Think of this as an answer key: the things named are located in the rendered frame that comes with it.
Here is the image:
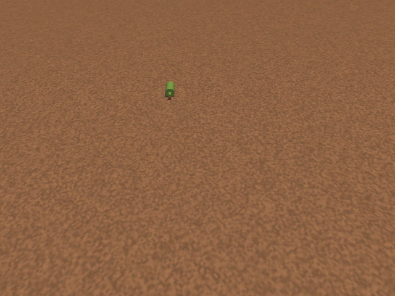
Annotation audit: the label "bottle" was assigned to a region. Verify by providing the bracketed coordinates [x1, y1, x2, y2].
[165, 81, 175, 97]

